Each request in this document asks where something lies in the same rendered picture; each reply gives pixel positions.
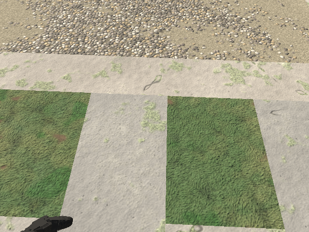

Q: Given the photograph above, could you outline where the left robot hand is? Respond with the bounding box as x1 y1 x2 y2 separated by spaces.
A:
20 216 73 232

